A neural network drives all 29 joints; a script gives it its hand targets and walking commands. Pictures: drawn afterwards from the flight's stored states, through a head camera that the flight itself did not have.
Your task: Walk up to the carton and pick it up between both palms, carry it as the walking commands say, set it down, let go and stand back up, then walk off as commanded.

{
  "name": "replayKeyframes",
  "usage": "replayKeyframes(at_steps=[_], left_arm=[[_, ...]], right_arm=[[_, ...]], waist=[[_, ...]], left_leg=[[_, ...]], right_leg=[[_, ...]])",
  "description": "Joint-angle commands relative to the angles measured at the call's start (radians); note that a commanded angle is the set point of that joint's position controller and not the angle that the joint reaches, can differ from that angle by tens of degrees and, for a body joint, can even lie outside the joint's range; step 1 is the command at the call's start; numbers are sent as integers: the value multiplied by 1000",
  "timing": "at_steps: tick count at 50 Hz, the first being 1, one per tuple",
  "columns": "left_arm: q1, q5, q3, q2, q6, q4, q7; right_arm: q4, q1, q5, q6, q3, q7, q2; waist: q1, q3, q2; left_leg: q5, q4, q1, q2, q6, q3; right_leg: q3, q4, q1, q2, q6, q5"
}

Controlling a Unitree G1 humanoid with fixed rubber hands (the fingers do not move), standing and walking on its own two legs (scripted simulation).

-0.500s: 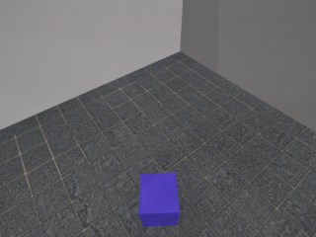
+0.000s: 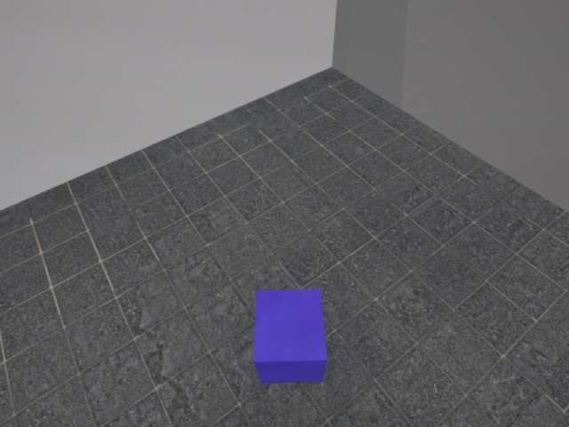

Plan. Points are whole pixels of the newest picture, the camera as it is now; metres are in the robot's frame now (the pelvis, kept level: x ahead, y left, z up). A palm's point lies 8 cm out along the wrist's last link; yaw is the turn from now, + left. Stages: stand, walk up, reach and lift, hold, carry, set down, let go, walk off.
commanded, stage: reach and lift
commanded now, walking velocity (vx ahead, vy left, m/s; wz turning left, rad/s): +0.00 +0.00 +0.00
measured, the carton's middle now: (290, 337) +0.46 +0.03 -0.64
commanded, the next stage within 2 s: none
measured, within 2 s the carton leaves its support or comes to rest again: neither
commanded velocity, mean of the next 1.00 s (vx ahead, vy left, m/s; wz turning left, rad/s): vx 0.00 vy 0.00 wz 0.00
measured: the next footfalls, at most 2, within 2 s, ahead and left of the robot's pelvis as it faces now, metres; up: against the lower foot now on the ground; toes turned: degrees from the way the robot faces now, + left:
none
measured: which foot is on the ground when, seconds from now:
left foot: down 0.00-1.00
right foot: down 0.00-1.00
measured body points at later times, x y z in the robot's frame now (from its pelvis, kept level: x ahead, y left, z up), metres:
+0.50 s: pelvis -0.02 +0.01 -0.04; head +0.12 +0.00 +0.39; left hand +0.19 +0.21 -0.17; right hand +0.17 -0.18 -0.18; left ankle +0.00 +0.14 -0.73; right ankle +0.01 -0.11 -0.73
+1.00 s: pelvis -0.10 +0.02 -0.08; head +0.11 +0.01 +0.32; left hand +0.29 +0.21 -0.18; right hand +0.29 -0.17 -0.19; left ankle +0.00 +0.14 -0.73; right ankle +0.01 -0.11 -0.73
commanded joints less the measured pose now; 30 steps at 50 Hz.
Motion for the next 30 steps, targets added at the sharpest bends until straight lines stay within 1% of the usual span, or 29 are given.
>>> replayKeyframes(at_steps=[1, 2, 3, 4, 5, 6, 7, 8, 9, 10, 11, 12, 13, 14, 15, 16, 17, 18, 19, 21, 22, 23, 24, 25, 26, 27, 28, 29, 30], left_arm=[[-329, -82, -56, 60, 193, -337, 3], [-215, -97, -52, 59, 266, -285, -8], [-92, -97, -53, 46, 341, -193, -16], [-1, -87, -63, 20, 411, -129, -23], [41, -68, -51, 4, 460, -110, -30], [52, -41, -18, -4, 482, -123, -37], [43, -3, 13, -12, 482, -161, -46], [-4, 29, 44, -26, 470, -235, -48], [-34, 56, 64, -44, 447, -295, -52], [-63, 87, 82, -50, 420, -353, -56], [-92, 116, 101, -51, 394, -415, -58], [-111, 148, 120, -42, 372, -447, -62], [-164, 177, 142, -17, 349, -488, -65], [-190, 197, 170, 1, 324, -514, -72], [-236, 206, 194, 13, 295, -547, -77], [-265, 217, 223, 28, 268, -583, -81], [-283, 214, 236, 29, 239, -641, -83], [-286, 207, 241, 31, 220, -668, -83], [-247, 188, 216, 6, 220, -670, -88], [-163, 166, 185, -6, 240, -657, -95], [-133, 160, 168, -13, 252, -658, -99], [-108, 154, 152, -28, 267, -648, -100], [-99, 148, 143, -34, 280, -655, -101], [-102, 138, 128, -46, 293, -626, -100], [-113, 139, 127, -45, 303, -636, -97], [-151, 134, 119, -46, 310, -609, -93], [-213, 132, 119, -46, 313, -601, -89], [-272, 134, 117, -43, 318, -561, -85], [-342, 137, 134, -36, 320, -546, -81]], right_arm=[[-348, -346, 106, 177, 85, -14, -20], [-316, -236, 117, 260, 73, -13, -34], [-238, -131, 124, 341, 72, -10, -14], [-164, -43, 118, 409, 75, -5, -4], [-125, 3, 88, 460, 70, 6, 8], [-137, 3, 39, 479, 53, 19, 21], [-180, -19, -12, 472, 33, 33, 28], [-227, -51, -59, 454, 0, 46, 30], [-296, -85, -101, 424, -26, 56, 40], [-352, -106, -141, 398, -59, 56, 38], [-400, -115, -173, 376, -85, 54, 39], [-432, -135, -201, 355, -112, 49, 38], [-473, -166, -224, 338, -124, 47, 45], [-513, -209, -234, 314, -139, 45, 47], [-548, -251, -232, 290, -134, 46, 58], [-581, -276, -225, 262, -135, 49, 62], [-626, -303, -221, 235, -140, 49, 54], [-643, -301, -212, 217, -138, 52, 52], [-639, -276, -190, 216, -131, 52, 60], [-659, -217, -158, 233, -112, 49, 69], [-672, -186, -148, 244, -104, 47, 88], [-659, -163, -149, 255, -105, 47, 80], [-669, -173, -133, 267, -85, 47, 94], [-650, -183, -143, 278, -93, 47, 81], [-646, -216, -145, 287, -98, 48, 74], [-619, -266, -151, 293, -110, 50, 62], [-596, -315, -151, 296, -114, 54, 58], [-567, -380, -150, 301, -116, 58, 56], [-549, -437, -148, 301, -118, 63, 51]], waist=[[13, -249, 18], [17, -238, 4], [12, -205, 5], [7, -184, 2], [4, -180, 2], [13, -178, -11], [23, -179, -18], [30, -182, -16], [26, -176, -17], [21, -205, -9], [2, -224, -18], [-3, -256, -12], [-11, -276, -31], [-11, -315, -23], [-6, -359, -36], [-6, -423, -33], [0, -501, -30], [-1, -582, -22], [-3, -637, -10], [5, -704, -11], [2, -699, -28], [3, -690, -15], [17, -658, -9], [2, -603, -17], [11, -545, -16], [-1, -474, -18], [8, -395, -9], [7, -305, -7], [17, -250, -13]], left_leg=[[-71, -22, -130, -21, 81, -2], [-31, -5, -140, -32, 86, -6], [39, -5, -137, -41, 89, -17], [104, -12, -124, -50, 92, -31], [174, -26, -97, -62, 90, -46], [228, -51, -63, -68, 81, -65], [279, -72, -30, -79, 70, -76], [343, -79, 0, -84, 55, -82], [369, -74, -3, -93, 46, -84], [395, -63, -12, -91, 39, -82], [403, -42, -35, -90, 38, -88], [407, -19, -61, -87, 37, -86], [403, 12, -93, -86, 38, -85], [384, 50, -138, -86, 35, -77], [369, 91, -192, -90, 33, -67], [385, 135, -231, -90, 27, -62], [419, 174, -268, -91, 17, -53], [462, 204, -287, -91, 8, -52], [509, 218, -284, -92, -1, -52], [527, 234, -299, -94, -13, -40], [514, 244, -296, -93, -10, -39], [497, 234, -280, -96, -11, -34], [467, 235, -260, -95, -2, -33], [410, 226, -252, -93, 3, -32], [341, 215, -250, -90, 10, -33], [251, 200, -263, -88, 18, -34], [151, 192, -299, -86, 21, -27], [34, 181, -349, -79, 30, -30], [-52, 178, -385, -74, 32, -24]], right_leg=[[21, -21, -109, -17, -55, -112], [40, -4, -132, -4, -62, -76], [55, 4, -133, 10, -67, -2], [71, -1, -133, 20, -71, 63], [97, -15, -102, 28, -72, 143], [113, -37, -80, 38, -65, 196], [125, -64, -54, 46, -55, 242], [125, -77, -62, 55, -40, 289], [119, -72, -68, 61, -26, 328], [114, -52, -60, 65, -14, 369], [111, -24, -55, 65, -7, 404], [115, 2, -49, 58, 0, 428], [115, 38, -60, 54, 9, 441], [122, 72, -62, 44, 14, 444], [119, 116, -63, 44, 19, 461], [122, 157, -65, 41, 20, 497], [125, 197, -45, 40, 23, 540], [123, 236, -26, 44, 24, 595], [125, 260, -14, 46, 25, 639], [122, 289, 6, 54, 20, 653], [117, 290, -8, 57, 21, 626], [111, 276, -18, 56, 20, 585], [100, 279, -45, 60, 18, 501], [89, 265, -89, 66, 18, 411], [79, 255, -129, 69, 16, 302], [68, 247, -180, 75, 16, 204], [63, 239, -209, 72, 13, 101], [56, 236, -255, 71, 11, -10], [51, 228, -280, 69, 11, -100]])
